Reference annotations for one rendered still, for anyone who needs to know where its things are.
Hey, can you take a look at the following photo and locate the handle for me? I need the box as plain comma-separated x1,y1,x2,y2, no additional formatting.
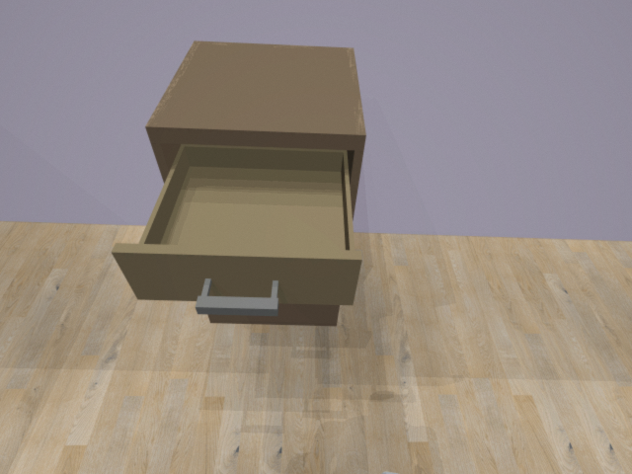
196,278,278,316

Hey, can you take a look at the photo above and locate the drawer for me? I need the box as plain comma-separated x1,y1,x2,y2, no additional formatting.
112,144,362,305

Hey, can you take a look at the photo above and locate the cabinet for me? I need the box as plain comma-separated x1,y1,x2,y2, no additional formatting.
145,40,366,326

